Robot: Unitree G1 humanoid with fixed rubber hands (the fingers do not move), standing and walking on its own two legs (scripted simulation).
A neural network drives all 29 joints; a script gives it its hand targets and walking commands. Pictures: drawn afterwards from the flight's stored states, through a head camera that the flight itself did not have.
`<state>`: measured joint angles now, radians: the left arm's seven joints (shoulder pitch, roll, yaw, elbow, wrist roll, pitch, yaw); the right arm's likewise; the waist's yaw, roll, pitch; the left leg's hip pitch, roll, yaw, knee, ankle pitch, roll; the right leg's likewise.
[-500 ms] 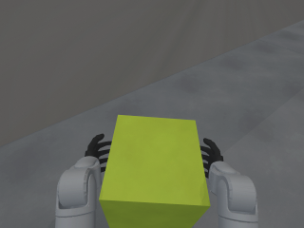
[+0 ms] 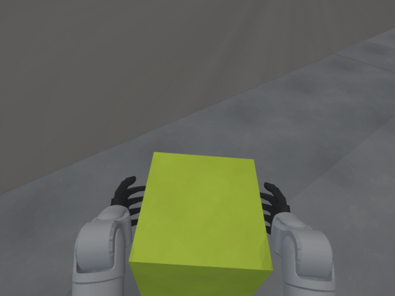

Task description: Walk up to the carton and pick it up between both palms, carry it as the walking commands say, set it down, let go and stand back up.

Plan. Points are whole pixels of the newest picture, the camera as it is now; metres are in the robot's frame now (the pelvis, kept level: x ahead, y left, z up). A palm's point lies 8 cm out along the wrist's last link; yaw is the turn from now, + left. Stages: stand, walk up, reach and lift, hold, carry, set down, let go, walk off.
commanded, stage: carry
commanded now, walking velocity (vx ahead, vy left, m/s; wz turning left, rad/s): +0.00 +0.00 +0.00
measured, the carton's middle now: (197, 234) +0.28 +0.01 +0.02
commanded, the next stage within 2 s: none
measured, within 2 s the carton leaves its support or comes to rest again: neither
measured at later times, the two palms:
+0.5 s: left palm (126, 215) +0.28 +0.14 +0.09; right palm (280, 221) +0.27 -0.15 +0.07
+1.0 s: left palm (133, 221) +0.27 +0.13 +0.07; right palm (285, 229) +0.27 -0.16 +0.06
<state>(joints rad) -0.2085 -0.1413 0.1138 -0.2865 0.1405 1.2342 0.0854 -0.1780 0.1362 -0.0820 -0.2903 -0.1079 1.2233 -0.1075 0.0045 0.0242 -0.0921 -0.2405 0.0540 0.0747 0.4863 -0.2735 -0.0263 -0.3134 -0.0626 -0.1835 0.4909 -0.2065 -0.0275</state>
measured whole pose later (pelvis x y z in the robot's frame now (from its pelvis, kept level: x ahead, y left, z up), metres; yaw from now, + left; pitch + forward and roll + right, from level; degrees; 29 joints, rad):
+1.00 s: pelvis -0.01 -0.01 +0.00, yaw -1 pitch +1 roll +1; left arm -0.20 -0.14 0.13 -0.09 0.17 1.01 0.06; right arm -0.19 0.14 -0.10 -0.08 -0.14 1.01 -0.08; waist 0.00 0.03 -0.09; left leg -0.26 0.08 0.08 0.52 -0.28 -0.04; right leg -0.34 -0.04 -0.17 0.53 -0.22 -0.05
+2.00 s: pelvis -0.01 +0.01 +0.00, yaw -2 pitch +1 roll +0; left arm -0.15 -0.13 0.11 0.06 0.17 0.78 0.07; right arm -0.13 0.13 -0.10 0.07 -0.16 0.77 -0.06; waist 0.00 0.03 -0.09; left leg -0.26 0.05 0.11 0.54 -0.29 -0.01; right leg -0.35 -0.07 -0.15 0.53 -0.20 -0.02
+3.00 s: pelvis -0.03 +0.01 +0.00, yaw +2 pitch -11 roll +0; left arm -0.35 -0.17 0.27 0.32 0.28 0.70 0.01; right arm -0.31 0.16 -0.24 0.27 -0.24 0.75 -0.05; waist -0.06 0.05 0.08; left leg -0.01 0.00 -0.03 0.43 -0.22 0.00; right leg -0.06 -0.01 -0.04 0.40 -0.15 -0.01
